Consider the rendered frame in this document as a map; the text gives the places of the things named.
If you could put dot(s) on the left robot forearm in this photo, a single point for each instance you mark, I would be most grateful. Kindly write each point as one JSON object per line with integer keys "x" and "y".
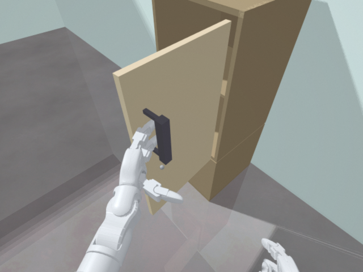
{"x": 110, "y": 244}

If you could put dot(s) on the handle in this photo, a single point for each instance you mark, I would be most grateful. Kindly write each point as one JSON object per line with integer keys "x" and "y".
{"x": 162, "y": 129}

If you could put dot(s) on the robot left hand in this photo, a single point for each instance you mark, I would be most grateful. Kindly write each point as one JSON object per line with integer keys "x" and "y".
{"x": 133, "y": 165}

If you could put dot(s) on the robot right hand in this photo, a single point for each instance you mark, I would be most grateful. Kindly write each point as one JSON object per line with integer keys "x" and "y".
{"x": 284, "y": 262}

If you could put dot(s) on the cupboard door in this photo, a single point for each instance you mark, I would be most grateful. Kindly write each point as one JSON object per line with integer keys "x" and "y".
{"x": 182, "y": 82}

